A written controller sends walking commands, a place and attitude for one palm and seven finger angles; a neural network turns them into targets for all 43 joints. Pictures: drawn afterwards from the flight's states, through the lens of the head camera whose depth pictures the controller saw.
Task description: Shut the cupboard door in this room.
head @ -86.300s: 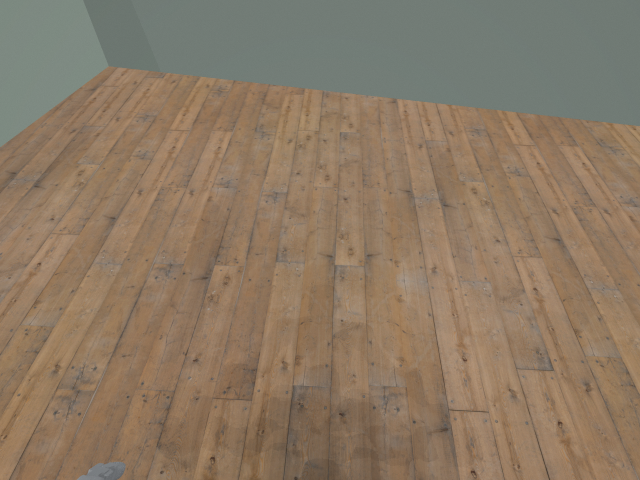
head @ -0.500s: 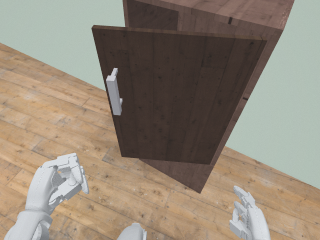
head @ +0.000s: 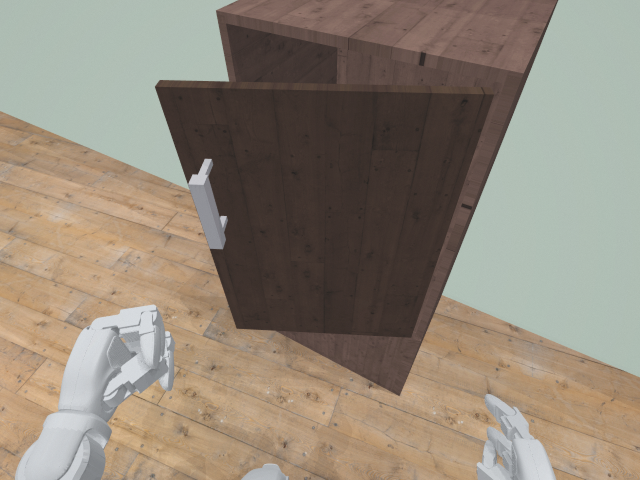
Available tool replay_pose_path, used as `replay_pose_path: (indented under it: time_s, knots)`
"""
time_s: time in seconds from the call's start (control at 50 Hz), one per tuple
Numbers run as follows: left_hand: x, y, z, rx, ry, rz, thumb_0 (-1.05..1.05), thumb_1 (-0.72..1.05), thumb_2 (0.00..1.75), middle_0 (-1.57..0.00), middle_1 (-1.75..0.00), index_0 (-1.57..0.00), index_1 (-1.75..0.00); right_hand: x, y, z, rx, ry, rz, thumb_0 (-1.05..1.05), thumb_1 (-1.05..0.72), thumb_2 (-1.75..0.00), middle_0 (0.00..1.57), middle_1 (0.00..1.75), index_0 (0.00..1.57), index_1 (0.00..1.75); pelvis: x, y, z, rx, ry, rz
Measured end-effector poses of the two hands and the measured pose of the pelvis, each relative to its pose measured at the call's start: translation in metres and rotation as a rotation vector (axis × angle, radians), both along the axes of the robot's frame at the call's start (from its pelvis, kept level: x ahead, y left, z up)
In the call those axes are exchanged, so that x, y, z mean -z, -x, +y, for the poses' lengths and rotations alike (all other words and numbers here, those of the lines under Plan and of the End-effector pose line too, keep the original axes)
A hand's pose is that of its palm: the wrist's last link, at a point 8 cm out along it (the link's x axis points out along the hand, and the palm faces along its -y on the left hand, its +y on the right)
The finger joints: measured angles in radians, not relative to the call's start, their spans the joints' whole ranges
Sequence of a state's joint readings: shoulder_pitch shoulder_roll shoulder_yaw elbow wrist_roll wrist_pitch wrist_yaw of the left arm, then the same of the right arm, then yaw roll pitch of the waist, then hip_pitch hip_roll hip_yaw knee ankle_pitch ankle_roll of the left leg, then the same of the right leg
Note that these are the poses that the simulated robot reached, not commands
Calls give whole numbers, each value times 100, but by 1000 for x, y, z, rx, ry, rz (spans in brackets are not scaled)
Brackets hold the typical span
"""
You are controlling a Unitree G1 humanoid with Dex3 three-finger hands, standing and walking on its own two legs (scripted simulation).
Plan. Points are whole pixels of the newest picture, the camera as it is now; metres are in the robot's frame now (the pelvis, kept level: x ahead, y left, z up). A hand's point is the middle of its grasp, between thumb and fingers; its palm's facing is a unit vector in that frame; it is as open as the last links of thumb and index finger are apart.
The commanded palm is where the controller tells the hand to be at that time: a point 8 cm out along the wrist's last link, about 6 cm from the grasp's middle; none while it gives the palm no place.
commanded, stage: raise the hand and make a fist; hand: left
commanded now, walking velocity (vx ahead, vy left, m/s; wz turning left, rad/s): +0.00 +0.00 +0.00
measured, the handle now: (212, 205) +0.47 +0.20 +0.09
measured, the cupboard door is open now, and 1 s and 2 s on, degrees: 26 26 25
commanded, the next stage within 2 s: bring the fist close to the handle in 0.16 s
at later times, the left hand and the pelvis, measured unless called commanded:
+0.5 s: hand (179, 331) +0.26 +0.18 +0.09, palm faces +0.00 -1.00 -0.04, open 3.1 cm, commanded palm +0.24 +0.23 +0.09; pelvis +0.00 +0.00 +0.00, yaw +0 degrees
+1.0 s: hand (208, 278) +0.33 +0.17 +0.09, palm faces +0.00 -1.00 -0.03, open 3.1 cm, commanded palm +0.31 +0.22 +0.09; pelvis +0.01 +0.00 +0.00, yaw -1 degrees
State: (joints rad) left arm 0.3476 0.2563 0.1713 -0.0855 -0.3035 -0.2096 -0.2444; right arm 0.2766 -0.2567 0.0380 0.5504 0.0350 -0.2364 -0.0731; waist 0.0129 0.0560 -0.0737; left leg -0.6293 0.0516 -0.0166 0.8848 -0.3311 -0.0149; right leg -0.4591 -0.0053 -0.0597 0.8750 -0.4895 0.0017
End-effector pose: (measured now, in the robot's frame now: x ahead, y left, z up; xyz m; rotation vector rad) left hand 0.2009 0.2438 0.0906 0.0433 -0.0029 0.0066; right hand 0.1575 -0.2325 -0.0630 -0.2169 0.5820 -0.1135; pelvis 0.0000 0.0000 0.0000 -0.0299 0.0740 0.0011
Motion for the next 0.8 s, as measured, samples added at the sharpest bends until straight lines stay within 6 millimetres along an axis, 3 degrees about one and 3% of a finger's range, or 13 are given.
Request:
replay_pose_path:
  time_s: [0.34, 0.56, 0.8]
  knots:
    - [-2, -7, -7, -1, -9, -15, 2, 90, 90, -130, -150, -130, -150, 2, -15, -1, -11, -15, -3, 1, -91, -90, 20, 30, 21, 30, 0, -6, -6, -2, -8, 5]
    - [-2, -48, -13, 22, 5, -31, 2, 90, 90, -130, -150, -130, -150, 8, -8, -1, 3, -13, 40, 1, -91, -90, 20, 30, 21, 30, 0, -5, -4, 1, -9, 15]
    - [0, -78, -19, 3, 6, -26, 2, 90, 90, -130, -150, -130, -150, 13, 5, -5, 32, -16, 106, 1, -91, -90, 20, 30, 21, 30, -3, -6, -2, 14, -16, 17]
